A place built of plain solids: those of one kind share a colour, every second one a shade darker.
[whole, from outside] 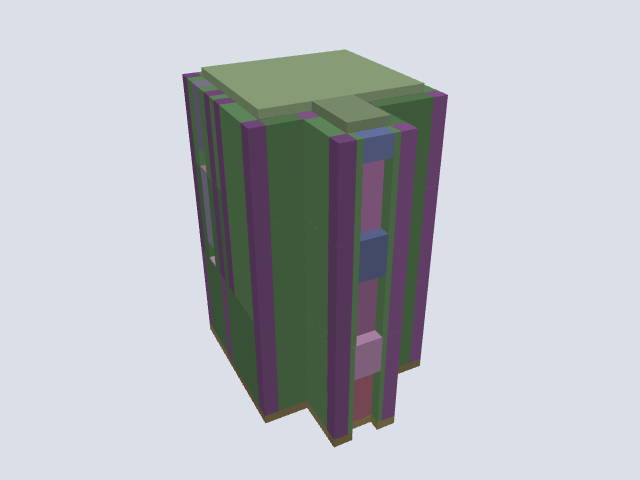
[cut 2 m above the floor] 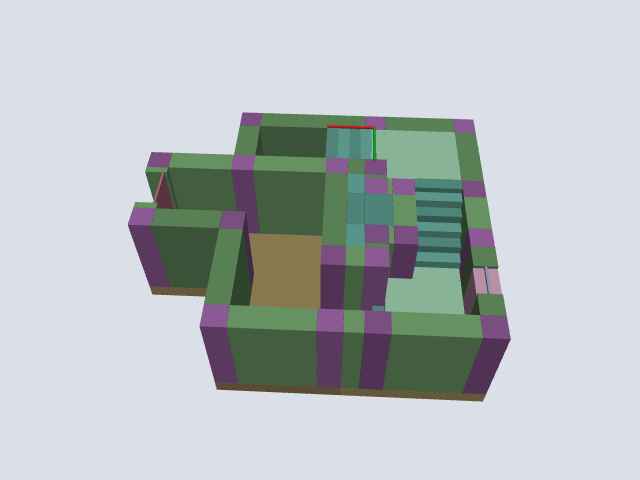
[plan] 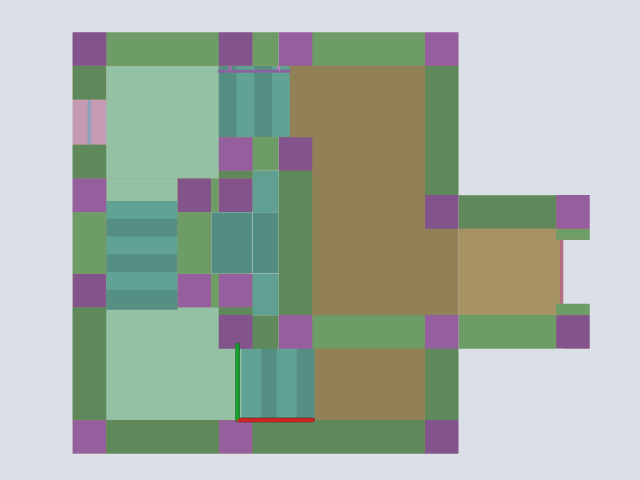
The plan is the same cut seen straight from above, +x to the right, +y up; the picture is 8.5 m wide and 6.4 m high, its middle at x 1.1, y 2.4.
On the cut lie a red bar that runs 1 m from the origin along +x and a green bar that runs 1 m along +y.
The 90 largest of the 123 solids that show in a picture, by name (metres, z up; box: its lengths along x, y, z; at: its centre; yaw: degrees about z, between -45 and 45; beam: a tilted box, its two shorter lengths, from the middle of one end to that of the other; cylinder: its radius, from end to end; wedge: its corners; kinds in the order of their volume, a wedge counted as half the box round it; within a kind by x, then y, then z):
{
 "wall_1": {"box": [0.45, 1.5, 3.2], "at": [-1.98, 0.75, 1.6]},
 "wall_2": {"box": [0.45, 0.82, 3.2], "at": [-1.98, 2.36, 1.6]},
 "wall_3": {"box": [0.45, 0.45, 3.2], "at": [-1.98, 3.45, 1.6]},
 "wall_4": {"box": [0.45, 0.45, 3.2], "at": [-1.98, 4.5, 1.6]},
 "wall_5": {"box": [0.45, 0.45, 3.2], "at": [-1.52, -0.23, 4.79]},
 "wall_6": {"box": [0.45, 0.45, 2.59], "at": [-1.52, -0.23, 7.69]},
 "wall_7": {"box": [1.5, 0.45, 3.2], "at": [-1.0, -0.23, 1.6]},
 "wall_8": {"box": [1.5, 0.45, 3.2], "at": [-1.0, 4.95, 1.6]},
 "wall_9": {"box": [0.45, 0.82, 3.2], "at": [-0.57, 2.36, 1.6]},
 "wall_10": {"box": [0.45, 0.45, 3.2], "at": [-0.47, -0.23, 4.79]},
 "wall_11": {"box": [0.45, 0.45, 2.59], "at": [-0.47, -0.23, 7.69]},
 "wall_12": {"box": [0.35, 0.45, 3.2], "at": [0.37, -0.23, 4.79]},
 "wall_13": {"box": [0.35, 0.45, 3.2], "at": [0.37, 1.18, 1.6]},
 "wall_14": {"box": [0.35, 0.45, 3.2], "at": [0.37, 3.55, 1.6]},
 "wall_15": {"box": [0.35, 0.45, 3.2], "at": [0.37, 4.95, 1.6]},
 "wall_16": {"box": [0.45, 1.92, 3.2], "at": [0.77, 2.36, 1.6]},
 "wall_17": {"box": [2.3, 0.45, 3.2], "at": [1.35, -0.23, 1.6]},
 "wall_18": {"box": [1.5, 0.45, 3.2], "at": [1.75, -0.23, 4.79]},
 "wall_19": {"box": [1.5, 0.45, 2.59], "at": [1.75, -0.23, 7.69]},
 "wall_20": {"box": [1.5, 0.45, 2.43], "at": [1.75, 1.18, 1.22]},
 "wall_21": {"box": [1.5, 0.45, 3.2], "at": [1.75, 4.95, 1.6]},
 "wall_22": {"box": [1.5, 0.45, 2.59], "at": [1.75, 4.95, 7.69]},
 "wall_23": {"box": [0.45, 0.95, 3.2], "at": [2.72, 0.47, 1.6]},
 "wall_24": {"box": [0.45, 0.95, 3.2], "at": [2.72, 0.47, 4.79]},
 "wall_25": {"box": [0.45, 0.95, 2.59], "at": [2.72, 0.47, 7.69]},
 "wall_26": {"box": [0.45, 1.72, 3.2], "at": [2.72, 3.86, 1.6]},
 "wall_27": {"box": [0.45, 1.72, 3.2], "at": [2.72, 3.86, 4.79]},
 "wall_28": {"box": [0.45, 1.72, 2.59], "at": [2.72, 3.86, 7.69]},
 "wall_29": {"box": [1.3, 0.45, 3.2], "at": [3.6, 1.18, 1.6]},
 "wall_30": {"box": [1.3, 0.45, 3.2], "at": [3.6, 1.18, 4.79]},
 "wall_31": {"box": [1.3, 0.45, 2.59], "at": [3.6, 1.18, 7.69]},
 "wall_32": {"box": [1.3, 0.45, 3.2], "at": [3.6, 2.77, 1.6]},
 "wall_33": {"box": [1.3, 0.45, 2.59], "at": [3.6, 2.77, 7.69]},
 "wallpost_1": {"box": [0.45, 0.45, 3.2], "at": [-1.98, -0.23, 1.6]},
 "wallpost_2": {"box": [0.45, 0.45, 3.2], "at": [-1.98, -0.23, 4.79]},
 "wallpost_3": {"box": [0.45, 0.45, 2.59], "at": [-1.98, -0.23, 7.69]},
 "wallpost_4": {"box": [0.45, 0.45, 3.2], "at": [-1.98, 1.73, 1.6]},
 "wallpost_5": {"box": [0.45, 0.45, 3.2], "at": [-1.98, 3.0, 1.6]},
 "wallpost_6": {"box": [0.45, 0.45, 3.2], "at": [-1.98, 4.95, 1.6]},
 "wallpost_7": {"box": [0.45, 0.45, 3.2], "at": [-0.57, 1.73, 1.6]},
 "wallpost_8": {"box": [0.45, 0.45, 3.2], "at": [-0.57, 3.0, 1.6]},
 "wallpost_9": {"box": [0.45, 0.45, 3.2], "at": [-0.03, -0.23, 1.6]},
 "wallpost_10": {"box": [0.45, 0.45, 3.2], "at": [-0.03, -0.23, 4.79]},
 "wallpost_11": {"box": [0.45, 0.45, 2.59], "at": [-0.03, -0.23, 7.69]},
 "wallpost_12": {"box": [0.45, 0.45, 3.2], "at": [-0.03, 1.18, 1.6]},
 "wallpost_13": {"box": [0.45, 0.45, 3.2], "at": [-0.03, 1.73, 1.6]},
 "wallpost_14": {"box": [0.45, 0.45, 3.2], "at": [-0.03, 3.0, 1.6]},
 "wallpost_15": {"box": [0.45, 0.45, 3.2], "at": [-0.03, 3.55, 1.6]},
 "wallpost_16": {"box": [0.45, 0.45, 3.2], "at": [-0.03, 4.95, 1.6]},
 "wallpost_17": {"box": [0.45, 0.45, 3.2], "at": [0.77, -0.23, 4.79]},
 "wallpost_18": {"box": [0.45, 0.45, 2.59], "at": [0.77, -0.23, 7.69]},
 "wallpost_19": {"box": [0.45, 0.45, 3.2], "at": [0.77, 1.18, 1.6]},
 "wallpost_20": {"box": [0.45, 0.45, 3.2], "at": [0.77, 3.55, 1.6]},
 "wallpost_21": {"box": [0.45, 0.45, 3.2], "at": [0.77, 4.95, 1.6]},
 "wallpost_22": {"box": [0.45, 0.45, 3.2], "at": [2.72, -0.23, 1.6]},
 "wallpost_23": {"box": [0.45, 0.45, 3.2], "at": [2.72, -0.23, 4.79]},
 "wallpost_24": {"box": [0.45, 0.45, 2.59], "at": [2.72, -0.23, 7.69]},
 "wallpost_25": {"box": [0.45, 0.45, 3.2], "at": [2.72, 1.18, 1.6]},
 "wallpost_26": {"box": [0.45, 0.45, 2.59], "at": [2.72, 1.18, 7.69]},
 "wallpost_27": {"box": [0.45, 0.45, 3.2], "at": [2.72, 2.77, 1.6]},
 "wallpost_28": {"box": [0.45, 0.45, 3.2], "at": [2.72, 4.95, 1.6]},
 "wallpost_29": {"box": [0.45, 0.45, 3.2], "at": [2.72, 4.95, 4.79]},
 "wallpost_30": {"box": [0.45, 0.45, 2.59], "at": [2.72, 4.95, 7.69]},
 "wallpost_31": {"box": [0.45, 0.45, 3.2], "at": [4.47, 1.18, 1.6]},
 "wallpost_32": {"box": [0.45, 0.45, 3.2], "at": [4.47, 1.18, 4.79]},
 "wallpost_33": {"box": [0.45, 0.45, 2.59], "at": [4.47, 1.18, 7.69]},
 "wallpost_34": {"box": [0.45, 0.45, 3.2], "at": [4.47, 2.77, 1.6]},
 "wallpost_35": {"box": [0.45, 0.45, 3.2], "at": [4.47, 2.77, 4.79]},
 "wallpost_36": {"box": [0.45, 0.45, 2.59], "at": [4.47, 2.77, 7.69]},
 "core_fill_1": {"box": [0.55, 0.82, 8.99], "at": [-0.07, 2.36, 4.49]},
 "core_fill_2": {"box": [0.35, 0.55, 8.99], "at": [0.37, 1.68, 4.49]},
 "core_fill_3": {"box": [0.35, 0.82, 8.99], "at": [0.37, 2.36, 4.49]},
 "core_fill_4": {"box": [0.35, 0.55, 8.99], "at": [0.37, 3.05, 4.49]},
 "floor_slab_1": {"box": [1.85, 5.62, 0.3], "at": [-1.27, 2.36, -0.15]},
 "floor_slab_2": {"box": [2.4, 5.62, 0.3], "at": [1.75, 2.36, -0.15]},
 "floor_slab_3": {"box": [1.4, 2.05, 0.3], "at": [3.65, 1.98, -0.15]},
 "landing_slab_1": {"box": [1.5, 1.5, 2.26], "at": [-1.0, 0.75, 1.13]},
 "landing_slab_2": {"box": [1.5, 1.5, 0.94], "at": [-1.0, 3.97, 0.47]},
 "landing_slab_3": {"box": [0.33, 0.95, 2.26], "at": [-0.09, 0.47, 1.13]},
 "roof_slab_1": {"box": [4.25, 4.72, 0.25], "at": [0.37, 2.36, 9.11]},
 "roof_slab_2": {"box": [1.75, 1.15, 0.25], "at": [3.37, 1.98, 9.11]},
 "tread_slab_1": {"box": [0.95, 0.27, 2.07], "at": [-1.27, 1.6, 1.03]},
 "tread_slab_2": {"box": [0.95, 0.27, 1.88], "at": [-1.27, 1.84, 0.94]},
 "tread_slab_3": {"box": [0.27, 0.95, 2.44], "at": [0.18, 0.47, 1.22]},
 "tread_slab_4": {"box": [0.27, 0.95, 2.63], "at": [0.42, 0.47, 1.32]},
 "tread_slab_5": {"box": [0.27, 0.95, 2.82], "at": [0.66, 0.47, 1.41]},
 "tread_slab_6": {"box": [0.27, 0.95, 3.01], "at": [0.89, 0.47, 1.5]},
 "wall_head_win_1": {"box": [0.6, 0.45, 2.54], "at": [-1.0, -0.23, 5.12]},
 "wall_head_win_2": {"box": [0.6, 0.45, 1.93], "at": [-1.0, -0.23, 8.02]},
 "wall_sill_win_1": {"box": [0.45, 0.6, 1.94], "at": [-1.98, 3.97, 0.97]}
}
